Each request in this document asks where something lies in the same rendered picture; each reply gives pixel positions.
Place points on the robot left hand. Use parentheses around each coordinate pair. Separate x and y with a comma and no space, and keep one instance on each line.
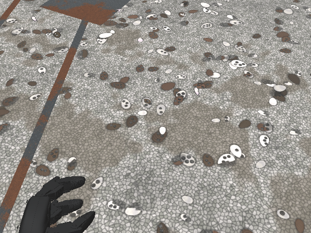
(43,210)

